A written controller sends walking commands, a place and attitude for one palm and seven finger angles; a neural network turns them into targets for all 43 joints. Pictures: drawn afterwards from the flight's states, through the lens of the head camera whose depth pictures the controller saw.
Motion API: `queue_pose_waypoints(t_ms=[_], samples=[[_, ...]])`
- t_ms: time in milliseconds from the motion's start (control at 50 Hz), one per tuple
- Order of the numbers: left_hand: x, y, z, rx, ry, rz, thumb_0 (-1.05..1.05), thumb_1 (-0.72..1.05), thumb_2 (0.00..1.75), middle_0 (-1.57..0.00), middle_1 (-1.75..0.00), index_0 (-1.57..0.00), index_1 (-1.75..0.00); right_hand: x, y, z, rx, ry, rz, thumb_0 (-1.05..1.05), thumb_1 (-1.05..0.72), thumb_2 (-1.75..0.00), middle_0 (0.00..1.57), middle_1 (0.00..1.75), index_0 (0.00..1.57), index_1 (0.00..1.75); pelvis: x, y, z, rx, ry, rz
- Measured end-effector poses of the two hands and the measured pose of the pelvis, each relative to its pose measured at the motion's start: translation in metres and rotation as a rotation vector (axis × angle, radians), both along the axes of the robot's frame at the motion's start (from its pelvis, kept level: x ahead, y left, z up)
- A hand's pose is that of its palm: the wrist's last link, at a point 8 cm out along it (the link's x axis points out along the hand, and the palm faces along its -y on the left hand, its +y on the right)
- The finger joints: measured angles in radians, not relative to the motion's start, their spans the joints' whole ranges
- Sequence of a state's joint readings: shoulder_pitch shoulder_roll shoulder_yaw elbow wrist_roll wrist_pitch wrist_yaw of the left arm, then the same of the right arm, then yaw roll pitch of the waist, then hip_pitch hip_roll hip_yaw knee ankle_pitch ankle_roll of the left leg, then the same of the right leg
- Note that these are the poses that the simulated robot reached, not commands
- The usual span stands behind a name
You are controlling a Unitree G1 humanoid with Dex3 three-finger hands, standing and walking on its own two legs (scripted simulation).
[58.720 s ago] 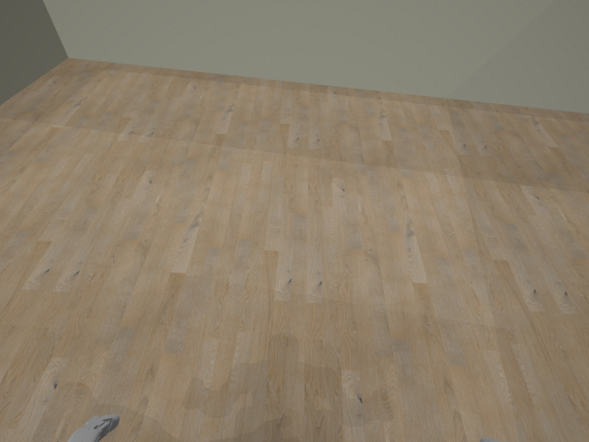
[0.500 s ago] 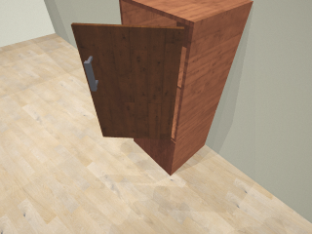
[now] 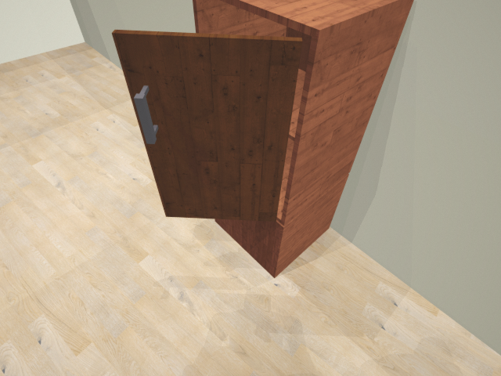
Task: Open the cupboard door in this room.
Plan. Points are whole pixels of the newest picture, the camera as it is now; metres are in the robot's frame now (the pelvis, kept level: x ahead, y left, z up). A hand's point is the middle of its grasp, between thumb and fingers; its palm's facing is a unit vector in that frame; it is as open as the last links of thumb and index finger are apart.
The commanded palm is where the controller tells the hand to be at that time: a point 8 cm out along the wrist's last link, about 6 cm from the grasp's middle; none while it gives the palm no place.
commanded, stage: look again from close up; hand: left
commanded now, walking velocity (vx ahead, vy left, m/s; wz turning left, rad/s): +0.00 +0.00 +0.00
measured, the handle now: (148, 115) +0.63 +0.27 +0.07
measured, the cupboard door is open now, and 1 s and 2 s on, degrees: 45 45 45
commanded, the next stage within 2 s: shuffle to correct the standing spot in 0.22 s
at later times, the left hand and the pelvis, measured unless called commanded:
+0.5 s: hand out of the picture +0.00 +0.17 -0.18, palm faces +0.05 -0.98 -0.18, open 7.4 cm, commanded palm none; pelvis +0.02 +0.01 +0.00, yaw +0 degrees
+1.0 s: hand (136, 371) +0.17 +0.22 -0.17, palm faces +0.01 -0.98 -0.21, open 7.3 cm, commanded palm none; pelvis +0.10 +0.05 +0.00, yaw -1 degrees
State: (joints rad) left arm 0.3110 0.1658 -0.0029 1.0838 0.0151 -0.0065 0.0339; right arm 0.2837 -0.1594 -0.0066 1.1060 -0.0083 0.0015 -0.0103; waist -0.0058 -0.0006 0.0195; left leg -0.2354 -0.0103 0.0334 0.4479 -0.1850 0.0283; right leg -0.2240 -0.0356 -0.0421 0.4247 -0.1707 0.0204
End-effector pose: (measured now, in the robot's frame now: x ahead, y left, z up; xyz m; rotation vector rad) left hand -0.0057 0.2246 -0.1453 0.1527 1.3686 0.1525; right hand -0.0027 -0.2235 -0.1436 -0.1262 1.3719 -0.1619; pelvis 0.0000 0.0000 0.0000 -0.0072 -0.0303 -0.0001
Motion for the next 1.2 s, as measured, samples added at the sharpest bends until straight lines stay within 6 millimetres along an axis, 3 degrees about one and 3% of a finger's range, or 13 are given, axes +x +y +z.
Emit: queue_pose_waypoints(t_ms=[160,420,540,640,740,880,1020,1100,1200], samples=[[0.005,-0.009,-0.001,-0.022,-0.004,0.003,0.0,0.9,0.9,-0.2,-0.3,-0.2,-0.3,0.012,0.005,0.0,0.001,-0.017,-0.003,0.01,-0.92,-0.9,0.2,0.3,0.21,0.3,0.005,0.003,0.001,0.002,0.001,-0.004],[0.002,-0.007,-0.001,-0.017,0.021,0.014,0.0,0.9,0.9,-0.2,-0.3,-0.2,-0.3,0.012,0.005,0.0,0.003,-0.001,-0.007,0.01,-0.91,-0.9,0.2,0.3,0.2,0.3,0.012,0.003,0.001,0.002,0.001,-0.005],[0.0,0.001,-0.004,-0.016,0.031,0.05,0.0,0.9,0.9,-0.2,-0.3,-0.2,-0.3,0.01,0.007,-0.003,-0.005,0.032,-0.002,0.0,-0.91,-0.9,0.2,0.3,0.2,0.3,0.023,0.009,-0.003,-0.011,0.007,-0.003],[0.003,0.019,-0.012,-0.027,0.057,0.077,0.01,0.9,0.9,-0.2,-0.3,-0.2,-0.3,0.01,0.017,0.0,-0.039,0.054,-0.013,0.0,-0.91,-0.9,0.2,0.3,0.2,0.29,0.037,0.026,-0.007,-0.017,0.009,-0.001],[0.031,0.038,-0.008,-0.026,0.078,0.022,0.01,0.9,0.9,-0.2,-0.3,-0.2,-0.3,0.006,0.036,0.005,-0.045,0.054,-0.061,0.0,-0.91,-0.9,0.2,0.3,0.2,0.29,0.054,0.042,-0.004,-0.01,0.019,-0.031],[0.109,0.05,0.003,-0.006,-0.037,-0.023,0.01,0.92,0.9,-0.19,-0.3,-0.2,-0.3,0.001,0.07,0.008,0.008,0.136,-0.08,0.0,-0.91,-0.9,0.2,0.3,0.2,0.29,0.076,0.051,0.002,0.0,0.031,-0.024],[0.172,0.044,0.002,0.016,-0.146,-0.035,0.01,0.92,0.9,-0.19,-0.3,-0.2,-0.3,0.026,0.082,-0.007,0.049,0.16,-0.098,0.01,-0.91,-0.9,0.2,0.3,0.21,0.3,0.099,0.047,-0.006,0.017,0.016,-0.012],[0.181,0.038,0.002,0.014,-0.163,-0.043,0.0,0.91,0.9,-0.19,-0.3,-0.2,-0.3,0.056,0.075,-0.014,0.047,0.106,-0.109,0.01,-0.91,-0.9,0.2,0.3,0.21,0.3,0.1,0.046,-0.008,0.01,0.014,-0.004],[0.169,0.044,-0.008,0.0,-0.161,-0.008,0.0,0.91,0.9,-0.2,-0.3,-0.21,-0.3,0.09,0.064,-0.015,-0.007,0.035,-0.057,0.01,-0.92,-0.9,0.2,0.3,0.21,0.3,0.089,0.052,-0.013,-0.016,0.006,0.022]])
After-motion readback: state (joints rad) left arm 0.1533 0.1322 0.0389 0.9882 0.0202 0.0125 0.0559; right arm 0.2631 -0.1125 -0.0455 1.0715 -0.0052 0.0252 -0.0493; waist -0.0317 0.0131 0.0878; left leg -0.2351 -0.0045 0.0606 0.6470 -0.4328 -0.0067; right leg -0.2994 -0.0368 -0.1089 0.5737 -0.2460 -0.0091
